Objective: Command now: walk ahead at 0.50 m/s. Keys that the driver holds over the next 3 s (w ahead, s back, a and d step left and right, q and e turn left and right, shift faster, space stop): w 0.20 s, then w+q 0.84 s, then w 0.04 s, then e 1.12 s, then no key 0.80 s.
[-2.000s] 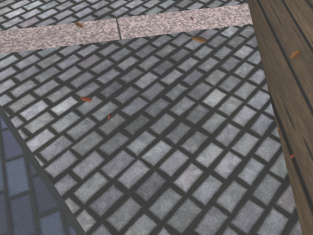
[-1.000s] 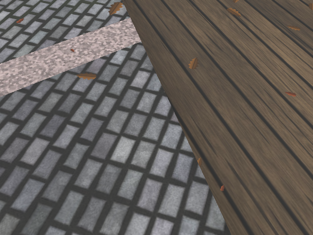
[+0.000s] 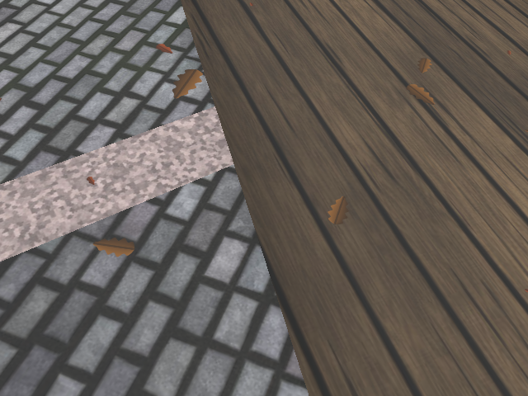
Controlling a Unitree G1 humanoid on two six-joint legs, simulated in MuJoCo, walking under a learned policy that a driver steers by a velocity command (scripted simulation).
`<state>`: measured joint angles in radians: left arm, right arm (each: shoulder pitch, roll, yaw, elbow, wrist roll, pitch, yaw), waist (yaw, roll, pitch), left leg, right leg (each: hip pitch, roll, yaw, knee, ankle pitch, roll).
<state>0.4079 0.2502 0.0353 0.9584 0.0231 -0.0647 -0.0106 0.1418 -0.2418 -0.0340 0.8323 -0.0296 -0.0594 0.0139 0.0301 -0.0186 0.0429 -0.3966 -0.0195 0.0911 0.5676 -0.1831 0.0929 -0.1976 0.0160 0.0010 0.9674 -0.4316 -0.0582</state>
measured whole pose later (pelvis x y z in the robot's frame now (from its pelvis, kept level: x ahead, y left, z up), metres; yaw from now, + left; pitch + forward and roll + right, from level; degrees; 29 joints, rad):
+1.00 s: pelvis +0.49 +0.11 -0.02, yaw +24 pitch +1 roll -1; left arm 0.16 0.31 0.07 0.82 -0.04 -0.10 -0.04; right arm 0.15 -0.30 -0.07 0.65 0.03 -0.03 0.04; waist 0.01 -0.03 0.05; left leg -0.49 -0.06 0.07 0.66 -0.19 0.12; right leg -0.23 -0.06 -0.01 1.00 -0.44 -0.01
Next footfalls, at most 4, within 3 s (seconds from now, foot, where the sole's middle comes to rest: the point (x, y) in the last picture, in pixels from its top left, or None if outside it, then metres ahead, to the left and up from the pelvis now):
0.44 right None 0.41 -0.09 -0.76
0.92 left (187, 342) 0.60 0.22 -0.76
1.46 right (223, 260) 0.85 0.15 -0.76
1.88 left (145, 286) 0.76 0.35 -0.76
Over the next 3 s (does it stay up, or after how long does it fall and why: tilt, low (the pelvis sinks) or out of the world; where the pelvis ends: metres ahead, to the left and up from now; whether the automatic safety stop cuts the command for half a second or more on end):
stays up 0.71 0.20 0.01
